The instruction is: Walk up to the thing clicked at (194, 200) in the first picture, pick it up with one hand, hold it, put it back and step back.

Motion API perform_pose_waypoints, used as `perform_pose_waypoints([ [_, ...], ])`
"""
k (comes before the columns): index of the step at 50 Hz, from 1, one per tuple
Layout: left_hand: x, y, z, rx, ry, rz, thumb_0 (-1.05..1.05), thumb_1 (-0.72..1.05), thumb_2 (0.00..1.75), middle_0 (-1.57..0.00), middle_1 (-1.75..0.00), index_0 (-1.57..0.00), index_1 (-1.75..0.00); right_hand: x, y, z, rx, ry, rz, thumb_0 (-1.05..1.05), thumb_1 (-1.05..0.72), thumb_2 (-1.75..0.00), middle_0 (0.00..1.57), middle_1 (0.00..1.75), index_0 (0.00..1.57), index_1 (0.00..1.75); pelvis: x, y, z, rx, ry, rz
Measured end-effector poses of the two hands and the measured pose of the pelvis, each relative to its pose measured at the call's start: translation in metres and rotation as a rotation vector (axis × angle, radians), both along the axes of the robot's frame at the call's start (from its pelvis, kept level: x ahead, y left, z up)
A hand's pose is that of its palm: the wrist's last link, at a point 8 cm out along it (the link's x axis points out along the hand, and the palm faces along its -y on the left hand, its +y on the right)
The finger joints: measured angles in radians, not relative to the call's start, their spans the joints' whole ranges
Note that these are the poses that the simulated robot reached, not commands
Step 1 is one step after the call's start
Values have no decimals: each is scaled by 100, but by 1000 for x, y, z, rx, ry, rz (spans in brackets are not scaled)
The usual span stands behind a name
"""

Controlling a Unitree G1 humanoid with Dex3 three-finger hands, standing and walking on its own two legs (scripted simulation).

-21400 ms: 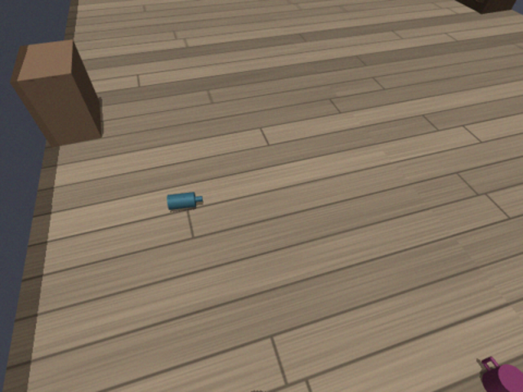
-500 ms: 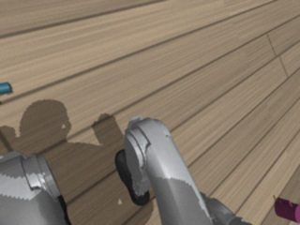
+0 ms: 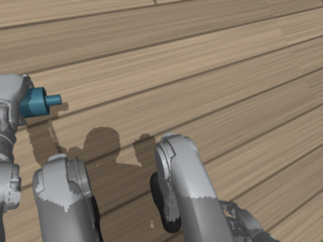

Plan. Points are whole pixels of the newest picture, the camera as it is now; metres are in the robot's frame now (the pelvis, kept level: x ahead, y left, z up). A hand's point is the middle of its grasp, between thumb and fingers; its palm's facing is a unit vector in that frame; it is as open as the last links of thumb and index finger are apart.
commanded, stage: settle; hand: left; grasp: from above
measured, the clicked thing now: (25, 103) +0.47 +0.26 -0.20
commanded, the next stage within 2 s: lift in 0.10 s
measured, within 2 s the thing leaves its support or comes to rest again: neither
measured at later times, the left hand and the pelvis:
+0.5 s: hand out of the picture +0.44 +0.29 -0.11, palm faces -0.49 -0.07 -0.87, open 10.0 cm; pelvis -0.01 +0.00 +0.04, yaw +3 degrees
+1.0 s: hand out of the picture +0.37 +0.29 +0.05, palm faces -0.45 -0.11 -0.89, open 10.0 cm; pelvis +0.00 +0.00 +0.16, yaw +6 degrees
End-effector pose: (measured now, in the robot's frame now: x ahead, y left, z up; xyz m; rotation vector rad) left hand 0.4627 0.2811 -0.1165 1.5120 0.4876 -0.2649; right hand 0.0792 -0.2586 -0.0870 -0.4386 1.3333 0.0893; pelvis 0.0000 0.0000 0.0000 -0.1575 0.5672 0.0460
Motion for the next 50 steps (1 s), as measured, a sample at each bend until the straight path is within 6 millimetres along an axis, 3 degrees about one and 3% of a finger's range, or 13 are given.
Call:
perform_pose_waypoints([
  [14, -2, 1, 24, -13, -3, -36, 0, -2, 47, -75, -46, -77, -43, -29, -11, 13, -78, 72, -81, 1, -92, -90, 20, 30, 20, 29, -5, -2, 12, 12, 6, 16],
  [22, -13, 6, 48, -18, 16, -7, 0, 0, 45, -73, -46, -75, -44, -31, -13, 26, -91, 73, -134, 1, -92, -90, 20, 30, 20, 29, -5, -2, 28, 24, 29, 29],
  [36, -48, 12, 121, -34, 21, -8, 0, 1, 45, -73, -47, -75, -44, 9, -6, 63, -61, -38, -145, 1, -92, -90, 20, 30, 20, 29, -6, -2, 80, 46, 38, 48],
  [50, -86, 14, 227, -48, -7, 19, 0, -1, 50, -72, -49, -74, -47, 53, 6, 144, -37, -170, -154, 1, -91, -90, 20, 30, 20, 30, 0, 1, 164, 65, -18, 73],
])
